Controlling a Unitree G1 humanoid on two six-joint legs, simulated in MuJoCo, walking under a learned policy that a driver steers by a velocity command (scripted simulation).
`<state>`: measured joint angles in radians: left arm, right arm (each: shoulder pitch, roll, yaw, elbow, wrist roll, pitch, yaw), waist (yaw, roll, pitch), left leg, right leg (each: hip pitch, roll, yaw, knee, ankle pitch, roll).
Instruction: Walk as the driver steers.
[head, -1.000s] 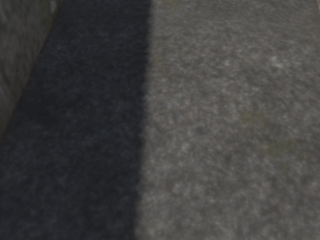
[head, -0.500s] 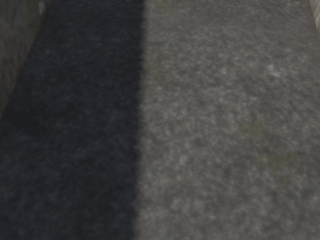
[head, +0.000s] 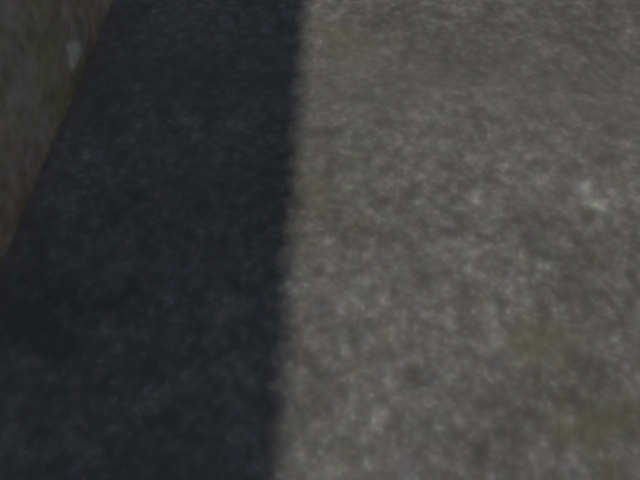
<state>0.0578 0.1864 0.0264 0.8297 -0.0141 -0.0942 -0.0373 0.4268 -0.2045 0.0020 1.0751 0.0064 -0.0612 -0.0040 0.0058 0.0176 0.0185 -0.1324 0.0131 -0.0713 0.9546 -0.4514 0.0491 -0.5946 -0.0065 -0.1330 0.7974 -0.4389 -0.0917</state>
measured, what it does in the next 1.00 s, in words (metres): climbs: left foot 0.04 m higher, then right foot 0.03 m higher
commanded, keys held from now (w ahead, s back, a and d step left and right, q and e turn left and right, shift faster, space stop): w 0.46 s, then w+e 0.16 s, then e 0.38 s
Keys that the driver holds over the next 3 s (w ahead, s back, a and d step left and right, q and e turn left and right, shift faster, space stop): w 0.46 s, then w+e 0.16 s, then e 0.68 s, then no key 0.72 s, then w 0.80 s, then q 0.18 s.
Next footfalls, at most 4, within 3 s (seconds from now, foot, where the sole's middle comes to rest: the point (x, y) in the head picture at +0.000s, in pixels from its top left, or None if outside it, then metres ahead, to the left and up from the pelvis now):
0.48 left None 0.43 0.15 -0.68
1.00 right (388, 390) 0.60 -0.09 -0.65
1.52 left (279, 362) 0.66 0.12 -0.64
1.86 right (384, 438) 0.51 -0.08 -0.66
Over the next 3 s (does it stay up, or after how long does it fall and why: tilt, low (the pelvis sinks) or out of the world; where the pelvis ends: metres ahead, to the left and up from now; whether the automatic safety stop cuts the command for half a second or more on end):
stays up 0.89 -0.17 0.18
